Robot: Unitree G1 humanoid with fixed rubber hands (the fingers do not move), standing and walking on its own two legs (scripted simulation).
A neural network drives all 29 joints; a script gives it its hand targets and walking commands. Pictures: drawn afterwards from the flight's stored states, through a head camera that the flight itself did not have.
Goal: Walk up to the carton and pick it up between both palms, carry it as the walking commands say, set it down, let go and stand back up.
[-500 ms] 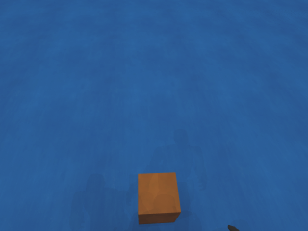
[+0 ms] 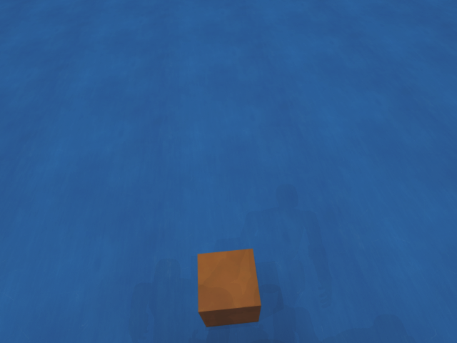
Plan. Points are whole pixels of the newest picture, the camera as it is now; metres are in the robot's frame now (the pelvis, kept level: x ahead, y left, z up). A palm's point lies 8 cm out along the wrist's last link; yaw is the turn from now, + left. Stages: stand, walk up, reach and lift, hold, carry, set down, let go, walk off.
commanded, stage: walk up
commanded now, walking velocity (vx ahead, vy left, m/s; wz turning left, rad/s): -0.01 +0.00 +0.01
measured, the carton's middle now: (228, 288) +0.40 +0.04 -0.65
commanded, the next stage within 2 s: stand in 0.20 s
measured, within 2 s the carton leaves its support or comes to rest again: neither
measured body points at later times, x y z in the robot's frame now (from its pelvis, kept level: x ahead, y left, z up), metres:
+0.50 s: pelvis -0.03 +0.01 -0.02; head +0.02 +0.01 +0.43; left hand +0.08 +0.24 -0.16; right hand +0.09 -0.23 -0.15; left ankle -0.01 +0.12 -0.75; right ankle +0.00 -0.11 -0.74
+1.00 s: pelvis -0.03 +0.00 -0.06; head +0.08 +0.00 +0.37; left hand +0.15 +0.23 -0.18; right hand +0.17 -0.22 -0.18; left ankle -0.01 +0.12 -0.74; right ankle +0.00 -0.11 -0.74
